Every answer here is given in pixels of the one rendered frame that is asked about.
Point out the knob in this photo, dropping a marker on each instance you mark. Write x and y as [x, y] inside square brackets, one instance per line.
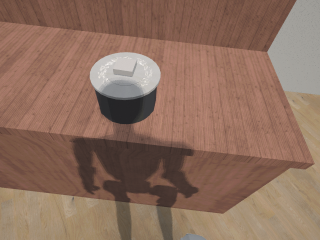
[125, 66]

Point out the lid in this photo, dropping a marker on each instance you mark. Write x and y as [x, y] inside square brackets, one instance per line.
[145, 79]

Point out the table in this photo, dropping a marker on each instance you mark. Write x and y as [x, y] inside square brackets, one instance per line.
[221, 128]

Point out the pot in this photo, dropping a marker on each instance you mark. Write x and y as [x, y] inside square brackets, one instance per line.
[127, 111]

